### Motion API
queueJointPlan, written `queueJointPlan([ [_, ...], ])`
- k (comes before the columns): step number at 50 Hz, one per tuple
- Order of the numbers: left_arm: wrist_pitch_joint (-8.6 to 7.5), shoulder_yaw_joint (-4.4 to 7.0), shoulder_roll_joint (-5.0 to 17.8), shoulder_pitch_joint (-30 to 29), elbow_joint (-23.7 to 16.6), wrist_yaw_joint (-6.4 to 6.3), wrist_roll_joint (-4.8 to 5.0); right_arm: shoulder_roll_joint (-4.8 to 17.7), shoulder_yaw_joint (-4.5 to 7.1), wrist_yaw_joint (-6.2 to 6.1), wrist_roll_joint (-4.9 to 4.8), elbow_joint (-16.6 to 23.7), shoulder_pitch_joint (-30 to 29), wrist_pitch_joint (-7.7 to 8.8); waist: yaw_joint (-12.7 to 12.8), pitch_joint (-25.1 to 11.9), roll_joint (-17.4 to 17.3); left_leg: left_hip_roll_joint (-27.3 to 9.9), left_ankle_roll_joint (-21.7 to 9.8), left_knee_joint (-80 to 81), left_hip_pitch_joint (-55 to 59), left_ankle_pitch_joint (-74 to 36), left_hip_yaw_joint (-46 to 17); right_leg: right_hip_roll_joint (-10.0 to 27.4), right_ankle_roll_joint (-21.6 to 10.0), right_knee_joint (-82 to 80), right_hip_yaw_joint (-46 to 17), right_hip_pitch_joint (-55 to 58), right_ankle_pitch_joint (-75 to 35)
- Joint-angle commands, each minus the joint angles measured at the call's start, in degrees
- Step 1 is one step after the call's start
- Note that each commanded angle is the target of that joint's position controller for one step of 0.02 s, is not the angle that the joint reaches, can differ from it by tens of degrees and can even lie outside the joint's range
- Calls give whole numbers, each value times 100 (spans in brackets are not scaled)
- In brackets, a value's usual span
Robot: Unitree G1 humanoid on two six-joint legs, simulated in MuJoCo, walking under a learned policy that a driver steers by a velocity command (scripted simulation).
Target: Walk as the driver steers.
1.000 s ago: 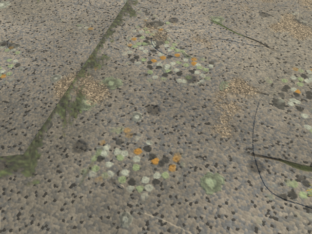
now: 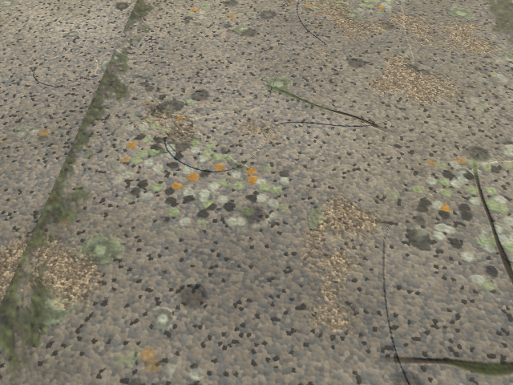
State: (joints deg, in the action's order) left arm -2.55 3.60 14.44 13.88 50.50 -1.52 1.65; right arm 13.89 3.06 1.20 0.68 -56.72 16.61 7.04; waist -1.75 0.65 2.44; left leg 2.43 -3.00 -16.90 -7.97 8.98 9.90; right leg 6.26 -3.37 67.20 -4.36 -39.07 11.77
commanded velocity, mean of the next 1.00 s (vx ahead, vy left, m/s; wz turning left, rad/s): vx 0.50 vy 0.00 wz -0.49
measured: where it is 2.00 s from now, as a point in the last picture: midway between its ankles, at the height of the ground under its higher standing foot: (375, 235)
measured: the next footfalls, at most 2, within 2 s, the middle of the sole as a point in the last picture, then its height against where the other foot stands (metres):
right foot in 0.30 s outside the picture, level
left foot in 0.80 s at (295, 334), level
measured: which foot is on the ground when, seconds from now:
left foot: down 0.00-0.32, up 0.34-0.78, down 0.80-1.00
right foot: up 0.00-0.28, down 0.30-0.82, up 0.84-1.00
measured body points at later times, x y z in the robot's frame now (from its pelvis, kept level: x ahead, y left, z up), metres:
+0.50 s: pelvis +0.27 -0.10 +0.00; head +0.30 -0.13 +0.45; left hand +0.42 +0.13 -0.11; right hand +0.34 -0.41 -0.12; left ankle +0.32 +0.08 -0.65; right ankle +0.27 -0.17 -0.74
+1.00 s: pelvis +0.55 -0.14 +0.00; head +0.58 -0.14 +0.45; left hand +0.79 +0.03 -0.12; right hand +0.49 -0.42 -0.12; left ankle +0.62 -0.07 -0.74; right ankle +0.46 -0.26 -0.66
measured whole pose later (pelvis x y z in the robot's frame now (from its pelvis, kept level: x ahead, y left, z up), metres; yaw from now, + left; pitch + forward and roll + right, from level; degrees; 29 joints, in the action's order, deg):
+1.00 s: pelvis +0.55 -0.14 +0.00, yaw -29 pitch +2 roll +1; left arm -3.7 3.2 15.5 15.1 41.7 -0.5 0.6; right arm 14.5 3.3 1.7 0.2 -48.2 16.1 6.5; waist -1.7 0.3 2.6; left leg 3.2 -3.2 -22.2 -14.8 9.4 1.5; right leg 1.9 -2.4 65.2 -3.9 -30.2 18.2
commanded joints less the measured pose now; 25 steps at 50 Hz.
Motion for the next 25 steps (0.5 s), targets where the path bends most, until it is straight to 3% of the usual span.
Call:
queueJointPlan([
  [1,16,62,133,306,-289,38,-45,635,100,-108,32,346,-444,96,328,285,-484,-1763,-893,1187,-454,-568,-841,267,83,-415,-337,-236,-800],
  [6,-87,-10,21,-809,-704,279,-58,921,142,-235,-30,302,-15,-24,-82,415,-339,-1807,-727,1046,275,-731,-273,190,96,-2050,246,-345,-1527],
  [9,-80,-36,27,-1287,-1004,398,-40,1044,189,-241,-113,245,254,-139,-261,557,-363,-1972,-642,817,895,-753,-135,132,3,-2596,496,-458,-1096],
  [11,-67,-15,98,-1382,-1177,461,-27,1127,231,-225,-162,249,278,-226,-227,558,-447,-2064,-547,489,1210,-1270,-18,-10,-138,-2817,722,-305,-507],
  [13,-46,98,322,-978,-1227,485,-28,1267,278,-232,-180,337,79,-299,110,183,-690,-2030,-390,-430,1257,-3333,222,-435,-361,-2927,1104,586,35],
  [14,-49,236,538,-227,-1068,484,-9,1290,281,-244,-187,392,-87,-355,574,-240,-679,-1857,-253,-1522,1088,-4259,436,-782,-534,-3224,1308,1601,-108],
  [15,-35,479,1001,829,-775,403,0,1172,229,-255,-156,470,-63,-368,1032,-821,-448,-1579,-15,-3031,244,-3992,525,-991,-776,-3443,1107,3276,-355],
  [16,-6,688,1809,1344,-696,283,11,580,41,-211,33,767,259,-265,845,-1313,958,-905,358,-5324,-2162,-274,478,558,-1531,-3705,-1560,5290,-50],
  [17,-98,602,1802,1305,-904,308,-48,430,-57,-120,-67,975,199,31,658,-2286,1140,-67,409,-6494,-3438,2480,-972,1448,-2294,-4940,-4440,6189,656],
  [18,-169,452,1301,1298,-857,356,-115,885,71,-69,-319,1161,-612,195,930,-1801,487,-362,222,-6668,-4089,2045,-1466,1292,-1871,-5178,-3848,6047,330],
  [19,-203,383,1066,980,-871,352,-104,831,51,-68,-347,1232,-775,257,734,-1185,335,-606,82,-6279,-4195,1497,-1401,1086,-1620,-5053,-2920,5327,-194],
  [20,-201,314,856,452,-1008,350,-72,813,65,-119,-211,1138,-724,249,444,-841,-166,-863,82,-5817,-3786,1083,-1409,812,-1412,-5031,-2187,4415,-754],
  [22,-205,214,593,-50,-1203,321,-138,858,149,-123,-122,1106,-495,77,64,-595,-35,-1092,157,-5184,-2949,719,-1447,458,-1257,-5271,-1532,3284,-1374],
  [25,-260,262,807,119,-1187,226,-82,671,146,-135,2,1246,-649,-93,-2,-423,-136,-947,436,-4444,-2865,247,-1293,256,-1324,-5448,-1110,2813,-2037],
])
